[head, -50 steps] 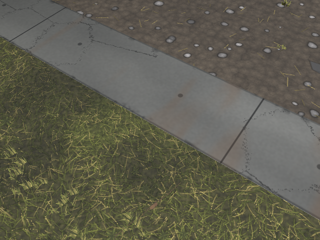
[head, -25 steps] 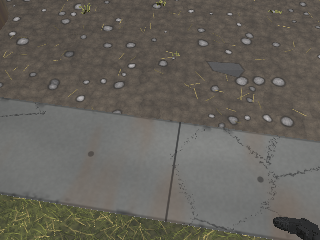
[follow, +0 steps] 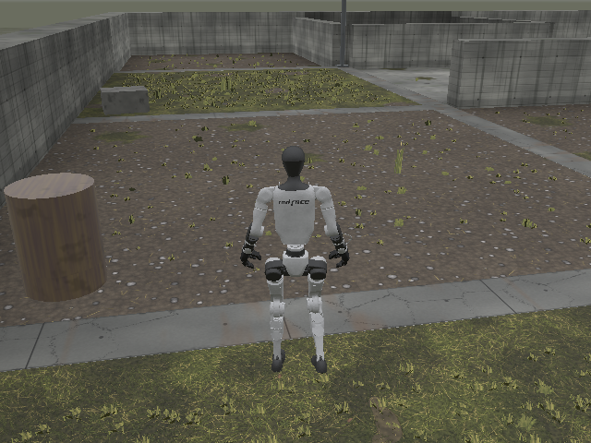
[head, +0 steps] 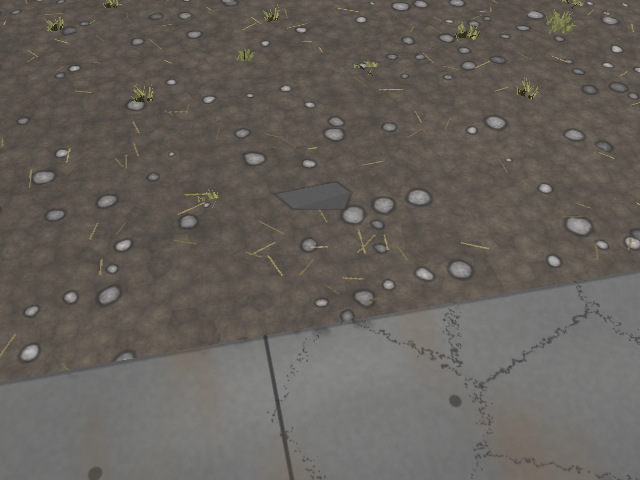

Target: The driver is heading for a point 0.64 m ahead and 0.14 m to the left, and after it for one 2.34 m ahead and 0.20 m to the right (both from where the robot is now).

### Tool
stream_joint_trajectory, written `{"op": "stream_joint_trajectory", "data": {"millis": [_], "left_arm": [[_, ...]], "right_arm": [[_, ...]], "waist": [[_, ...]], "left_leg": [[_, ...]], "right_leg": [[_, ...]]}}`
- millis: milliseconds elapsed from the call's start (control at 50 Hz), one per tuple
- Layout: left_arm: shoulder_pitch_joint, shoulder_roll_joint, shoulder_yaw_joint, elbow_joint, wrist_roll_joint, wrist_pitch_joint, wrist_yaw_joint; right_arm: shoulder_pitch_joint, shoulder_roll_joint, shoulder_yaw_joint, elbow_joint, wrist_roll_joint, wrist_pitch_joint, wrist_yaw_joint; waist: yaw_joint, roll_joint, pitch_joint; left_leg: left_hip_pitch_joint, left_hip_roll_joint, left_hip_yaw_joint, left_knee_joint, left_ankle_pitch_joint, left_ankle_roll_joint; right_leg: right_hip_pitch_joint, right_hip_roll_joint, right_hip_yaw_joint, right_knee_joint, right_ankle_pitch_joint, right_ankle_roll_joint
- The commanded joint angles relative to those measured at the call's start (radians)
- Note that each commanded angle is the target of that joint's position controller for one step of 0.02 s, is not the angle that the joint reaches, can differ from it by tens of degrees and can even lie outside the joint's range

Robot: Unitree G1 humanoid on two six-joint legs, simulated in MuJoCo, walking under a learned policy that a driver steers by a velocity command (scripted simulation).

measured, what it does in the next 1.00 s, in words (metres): walks ahead: right foot, then left foot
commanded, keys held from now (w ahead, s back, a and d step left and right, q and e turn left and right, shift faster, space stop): w+shift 1.00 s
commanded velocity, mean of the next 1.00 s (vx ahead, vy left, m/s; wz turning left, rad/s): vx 0.85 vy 0.00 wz -0.05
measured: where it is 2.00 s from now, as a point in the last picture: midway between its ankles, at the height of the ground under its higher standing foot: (298, 148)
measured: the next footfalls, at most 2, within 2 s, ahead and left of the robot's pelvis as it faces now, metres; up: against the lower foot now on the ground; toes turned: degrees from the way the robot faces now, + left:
right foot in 0.16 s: +0.03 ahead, -0.11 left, +0.00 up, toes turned -1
left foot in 0.54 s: +0.36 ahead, +0.15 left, +0.00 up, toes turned +3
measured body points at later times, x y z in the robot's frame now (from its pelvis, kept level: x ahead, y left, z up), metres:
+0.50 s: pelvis +0.18 +0.03 -0.01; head +0.20 +0.02 +0.44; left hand +0.14 +0.31 -0.13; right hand +0.42 -0.21 -0.07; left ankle +0.31 +0.15 -0.72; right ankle -0.01 -0.11 -0.74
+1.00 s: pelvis +0.59 +0.05 -0.03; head +0.63 +0.04 +0.42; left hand +0.84 +0.26 -0.10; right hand +0.51 -0.22 -0.16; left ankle +0.33 +0.15 -0.73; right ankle +0.77 -0.04 -0.73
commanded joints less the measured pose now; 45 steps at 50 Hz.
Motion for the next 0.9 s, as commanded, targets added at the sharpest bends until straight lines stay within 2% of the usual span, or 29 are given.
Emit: {"op": "stream_joint_trajectory", "data": {"millis": [20, 100, 120, 140, 160, 180, 200, 220, 240, 280, 300, 360, 400, 460, 500, 520, 540, 560, 580, 600, 620, 640, 660, 680, 720, 780, 820, 860, 900], "left_arm": [[0.048, 0.064, 0.015, -0.057, 0.000, -0.040, -0.009], [0.088, 0.067, 0.013, -0.020, -0.005, -0.084, -0.006], [0.165, 0.055, 0.002, 0.010, 0.059, -0.067, -0.030], [0.252, 0.034, 0.000, 0.041, 0.066, -0.068, -0.033], [0.341, 0.079, 0.008, 0.068, 0.069, -0.079, -0.028], [0.294, 0.150, 0.017, 0.030, 0.056, -0.088, -0.025], [0.250, 0.208, 0.045, 0.023, 0.058, -0.088, -0.008], [0.198, 0.182, 0.041, 0.027, 0.050, -0.095, -0.007], [0.171, 0.156, 0.033, 0.027, 0.040, -0.108, -0.015], [0.176, 0.135, 0.021, 0.040, 0.033, -0.129, -0.018], [0.194, 0.127, 0.018, 0.056, 0.028, -0.135, -0.022], [0.235, 0.135, 0.024, 0.090, 0.026, -0.143, -0.028], [0.263, 0.147, 0.027, 0.111, 0.026, -0.144, -0.029], [0.279, 0.165, 0.029, 0.145, 0.029, -0.141, -0.029], [0.277, 0.196, 0.034, 0.170, 0.028, -0.138, -0.027], [0.263, 0.208, 0.036, 0.180, 0.028, -0.133, -0.025], [0.235, 0.193, 0.030, 0.169, 0.031, -0.133, -0.020], [0.251, 0.047, -0.008, 0.102, 0.006, -0.140, -0.029], [0.174, 0.067, -0.005, 0.082, 0.017, -0.155, -0.030], [0.089, 0.094, 0.006, 0.066, 0.018, -0.152, -0.033], [0.087, 0.096, 0.000, 0.073, 0.024, -0.156, -0.042], [0.093, 0.082, -0.005, 0.081, 0.036, -0.150, -0.050], [0.118, 0.062, -0.012, 0.088, 0.054, -0.135, -0.056], [0.124, 0.048, -0.016, 0.097, 0.061, -0.118, -0.064], [0.055, 0.033, -0.023, 0.070, 0.056, -0.099, -0.075], [-0.099, 0.041, -0.029, 0.015, 0.045, -0.099, -0.077], [-0.179, 0.030, -0.038, -0.012, 0.039, -0.106, -0.086], [-0.228, 0.017, -0.045, -0.020, 0.032, -0.110, -0.096], [-0.256, 0.025, -0.045, -0.022, 0.035, -0.111, -0.092]], "right_arm": [[-0.015, -0.185, -0.051, -0.077, 0.014, -0.005, -0.012], [0.019, -0.194, -0.058, -0.069, 0.031, -0.020, -0.007], [0.043, -0.184, -0.064, -0.045, -0.031, 0.020, 0.015], [-0.023, -0.170, -0.064, -0.065, -0.030, 0.033, 0.017], [-0.100, -0.099, -0.050, -0.102, -0.020, 0.031, 0.020], [-0.136, 0.002, -0.013, -0.154, -0.012, 0.012, 0.024], [-0.198, -0.074, -0.026, -0.201, -0.020, -0.007, 0.032], [-0.187, -0.101, -0.034, -0.192, -0.013, -0.016, 0.046], [-0.133, -0.121, -0.038, -0.164, -0.026, -0.021, 0.055], [-0.082, -0.145, -0.046, -0.119, -0.043, -0.010, 0.073], [-0.093, -0.139, -0.043, -0.117, -0.041, -0.004, 0.078], [-0.164, -0.115, -0.028, -0.130, -0.027, 0.002, 0.090], [-0.228, -0.107, -0.021, -0.147, -0.020, -0.001, 0.097], [-0.258, -0.114, -0.019, -0.156, -0.023, -0.005, 0.095], [-0.159, -0.137, -0.030, -0.132, -0.033, -0.008, 0.074], [0.027, -0.158, -0.044, -0.077, -0.039, -0.013, 0.056], [0.264, -0.208, -0.064, -0.010, -0.053, -0.022, 0.037], [0.402, -0.366, -0.097, 0.010, -0.074, -0.030, 0.024], [0.387, -0.345, -0.086, 0.009, -0.051, -0.039, 0.030], [0.261, -0.278, -0.071, 0.021, -0.053, -0.033, 0.029], [0.221, -0.232, -0.061, 0.021, -0.044, -0.036, 0.032], [0.172, -0.201, -0.051, 0.023, -0.039, -0.040, 0.035], [0.146, -0.176, -0.039, 0.028, -0.029, -0.046, 0.034], [0.144, -0.156, -0.032, 0.038, -0.024, -0.056, 0.034], [0.180, -0.155, -0.031, 0.071, -0.011, -0.076, 0.036], [0.231, -0.146, -0.028, 0.101, -0.003, -0.091, 0.042], [0.245, -0.143, -0.026, 0.116, 0.004, -0.101, 0.039], [0.276, -0.164, -0.026, 0.137, 0.013, -0.111, 0.034], [0.297, -0.184, -0.027, 0.165, 0.014, -0.109, 0.029]], "waist": [[0.021, 0.217, -0.088], [0.031, 0.219, -0.052], [0.070, 0.083, -0.048], [0.132, 0.080, 0.004], [0.176, -0.054, 0.027], [0.158, -0.231, 0.027], [0.140, -0.088, 0.093], [0.088, -0.042, 0.111], [0.060, -0.051, 0.081], [0.052, -0.088, 0.047], [0.057, -0.099, 0.059], [0.081, -0.101, 0.095], [0.106, -0.104, 0.117], [0.110, -0.107, 0.141], [0.051, -0.124, 0.074], [-0.047, -0.100, -0.030], [-0.162, -0.052, -0.164], [-0.181, 0.287, -0.318], [-0.173, 0.299, -0.337], [-0.102, 0.159, -0.134], [-0.065, 0.064, -0.083], [-0.016, 0.054, -0.051], [0.024, 0.086, -0.018], [0.039, 0.108, -0.001], [0.047, 0.104, 0.075], [0.025, 0.066, 0.150], [0.016, 0.046, 0.160], [0.005, 0.024, 0.165], [0.002, 0.020, 0.158]], "left_leg": [[0.057, 0.169, -0.261, -0.305, -0.472, 0.123], [0.030, 0.214, -0.281, -0.310, -0.467, 0.136], [-0.023, 0.148, -0.187, -0.246, -0.472, 0.101], [-0.158, 0.070, -0.090, -0.178, -0.452, 0.040], [-0.405, -0.009, 0.001, 0.093, -0.396, -0.010], [-0.604, -0.033, 0.067, 0.381, -0.404, -0.013], [-0.678, 0.052, -0.022, 0.441, -0.219, -0.009], [-0.678, 0.090, -0.042, 0.480, -0.124, -0.014], [-0.632, 0.095, -0.029, 0.484, -0.080, -0.027], [-0.517, 0.096, 0.031, 0.499, -0.031, -0.044], [-0.483, 0.100, 0.044, 0.480, 0.001, -0.047], [-0.391, 0.106, 0.079, 0.331, 0.062, -0.042], [-0.327, 0.106, 0.112, 0.231, 0.072, -0.020], [-0.223, 0.086, 0.159, 0.130, 0.001, 0.029], [-0.038, 0.012, 0.206, 0.094, -0.112, 0.070], [0.193, -0.035, 0.226, 0.079, -0.122, 0.090], [0.528, 0.032, 0.145, 0.108, -0.177, 0.112], [0.801, 0.340, -0.350, -0.046, -0.692, 0.176], [0.732, 0.405, -0.741, -0.266, -0.855, 0.173], [0.603, 0.390, -0.591, -0.230, -0.719, 0.152], [0.478, 0.362, -0.458, -0.227, -0.587, 0.153], [0.369, 0.314, -0.365, -0.254, -0.495, 0.143], [0.268, 0.277, -0.300, -0.291, -0.463, 0.137], [0.209, 0.259, -0.260, -0.325, -0.450, 0.145], [0.161, 0.248, -0.202, -0.398, -0.387, 0.171], [0.172, 0.212, -0.084, -0.461, -0.191, 0.181], [0.157, 0.182, 0.005, -0.494, -0.031, 0.163], [0.187, 0.200, 0.047, -0.556, 0.125, 0.159], [0.327, 0.211, 0.091, -0.536, 0.339, 0.152]], "right_leg": [[0.060, -0.022, -0.126, -0.199, 0.010, -0.028], [0.222, -0.036, -0.137, -0.547, 0.062, -0.124], [0.347, 0.042, -0.220, -0.690, 0.077, -0.144], [0.482, 0.048, -0.249, -0.791, 0.176, -0.163], [0.659, -0.104, -0.049, -0.849, 0.052, -0.193], [0.637, -0.415, 0.409, -0.962, -0.292, -0.239], [0.497, -0.508, 0.595, -1.011, -0.403, -0.340], [0.486, -0.467, 0.527, -1.005, -0.335, -0.333], [0.489, -0.406, 0.427, -0.996, -0.235, -0.303], [0.439, -0.311, 0.262, -1.024, -0.106, -0.275], [0.413, -0.289, 0.212, -1.043, -0.063, -0.268], [0.388, -0.266, 0.115, -1.074, 0.043, -0.253], [0.395, -0.281, 0.079, -1.097, 0.103, -0.248], [0.436, -0.307, 0.030, -1.083, 0.298, -0.244], [0.466, -0.303, -0.032, -0.900, 0.817, -0.234], [0.419, -0.271, -0.094, -0.666, 1.056, -0.218], [0.198, -0.226, -0.126, -0.355, 0.942, -0.201], [-0.153, -0.080, -0.136, 0.079, 0.371, -0.156], [-0.285, 0.016, 0.056, 0.230, 0.006, -0.187], [-0.391, -0.060, 0.050, 0.286, 0.104, -0.200], [-0.350, -0.119, 0.014, 0.226, 0.188, -0.199], [-0.291, -0.157, -0.010, 0.157, 0.218, -0.185], [-0.243, -0.180, -0.020, 0.119, 0.230, -0.164], [-0.219, -0.193, -0.030, 0.107, 0.237, -0.147], [-0.291, -0.213, -0.051, 0.071, 0.309, -0.124], [-0.369, -0.225, -0.091, -0.120, 0.448, -0.105], [-0.269, -0.204, -0.130, -0.308, 0.568, -0.115], [-0.154, -0.176, -0.166, -0.433, 0.659, -0.144], [-0.126, -0.142, -0.193, -0.518, 0.651, -0.170]]}}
